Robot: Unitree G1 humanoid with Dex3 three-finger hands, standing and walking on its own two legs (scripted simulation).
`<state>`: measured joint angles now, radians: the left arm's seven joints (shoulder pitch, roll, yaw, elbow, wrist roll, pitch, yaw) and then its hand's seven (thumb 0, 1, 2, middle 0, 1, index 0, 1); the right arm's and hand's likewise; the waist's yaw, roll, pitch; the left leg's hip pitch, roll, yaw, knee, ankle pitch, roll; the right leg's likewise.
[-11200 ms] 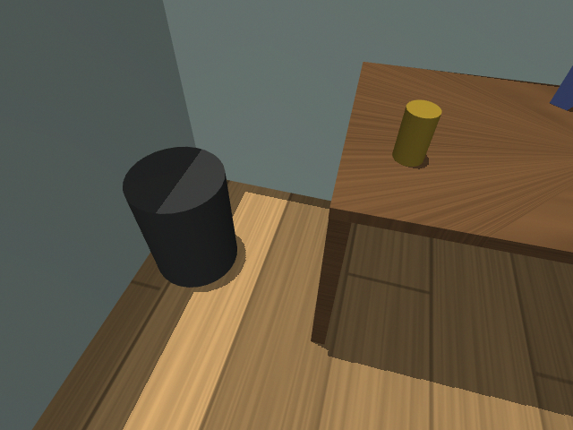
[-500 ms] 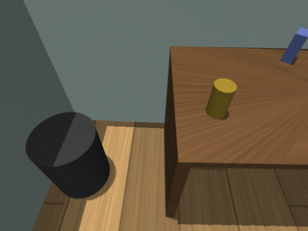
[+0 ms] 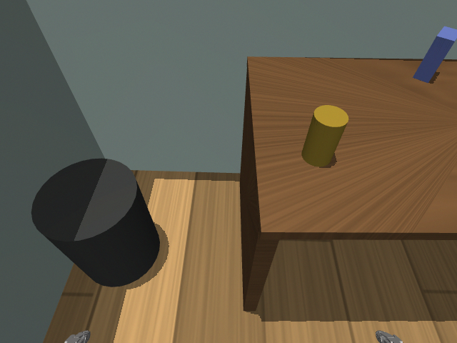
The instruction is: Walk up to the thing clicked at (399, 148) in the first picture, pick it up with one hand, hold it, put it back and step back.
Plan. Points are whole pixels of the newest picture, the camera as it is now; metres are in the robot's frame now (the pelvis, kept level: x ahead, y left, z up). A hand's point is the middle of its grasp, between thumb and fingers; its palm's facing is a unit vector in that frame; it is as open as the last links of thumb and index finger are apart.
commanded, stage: rise first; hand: right
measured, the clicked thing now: (323, 137) +0.55 -0.20 +0.02
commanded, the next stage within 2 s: go down in 1.66 s
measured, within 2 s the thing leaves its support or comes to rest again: neither
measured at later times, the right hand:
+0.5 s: hand (389, 304) +0.20 -0.25 -0.02, palm faces +0.30 +0.89 -0.35, open 16.8 cm
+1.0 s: hand (420, 298) +0.19 -0.25 +0.06, palm faces +0.34 +0.86 -0.37, open 17.7 cm
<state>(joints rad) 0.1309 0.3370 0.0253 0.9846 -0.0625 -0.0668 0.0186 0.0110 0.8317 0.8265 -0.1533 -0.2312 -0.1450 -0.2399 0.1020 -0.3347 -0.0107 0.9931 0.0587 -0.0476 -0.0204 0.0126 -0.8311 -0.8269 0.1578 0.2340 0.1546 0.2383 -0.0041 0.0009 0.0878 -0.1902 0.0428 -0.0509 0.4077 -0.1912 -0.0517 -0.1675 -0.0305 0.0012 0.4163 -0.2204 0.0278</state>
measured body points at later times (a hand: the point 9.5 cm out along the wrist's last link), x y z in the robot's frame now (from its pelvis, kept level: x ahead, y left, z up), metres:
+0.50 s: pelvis +0.02 +0.01 +0.00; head +0.02 +0.02 +0.45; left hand +0.20 +0.25 -0.08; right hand +0.18 -0.30 +0.00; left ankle +0.02 +0.15 -0.74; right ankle +0.00 -0.14 -0.74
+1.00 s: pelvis +0.01 +0.01 +0.00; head +0.00 +0.03 +0.45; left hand +0.18 +0.27 -0.08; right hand +0.16 -0.30 +0.08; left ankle +0.02 +0.15 -0.74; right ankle +0.00 -0.14 -0.74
